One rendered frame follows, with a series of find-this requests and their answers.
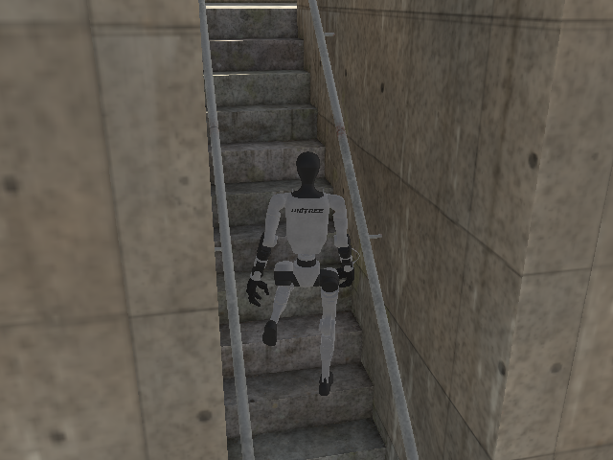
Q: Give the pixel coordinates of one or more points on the robot right upper arm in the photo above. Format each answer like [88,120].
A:
[337,203]

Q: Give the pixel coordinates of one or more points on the right robot foot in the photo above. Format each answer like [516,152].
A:
[324,387]

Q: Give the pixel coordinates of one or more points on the robot left forearm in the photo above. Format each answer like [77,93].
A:
[260,261]

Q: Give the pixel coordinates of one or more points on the right robot shin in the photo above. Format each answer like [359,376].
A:
[326,350]

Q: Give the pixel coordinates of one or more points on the left robot hand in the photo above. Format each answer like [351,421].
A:
[251,290]

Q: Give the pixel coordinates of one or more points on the right robot hand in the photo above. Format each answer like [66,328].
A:
[344,274]

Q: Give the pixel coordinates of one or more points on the robot right forearm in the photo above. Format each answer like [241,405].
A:
[345,254]

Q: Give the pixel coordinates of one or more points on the robot left upper arm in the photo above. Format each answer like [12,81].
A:
[277,202]

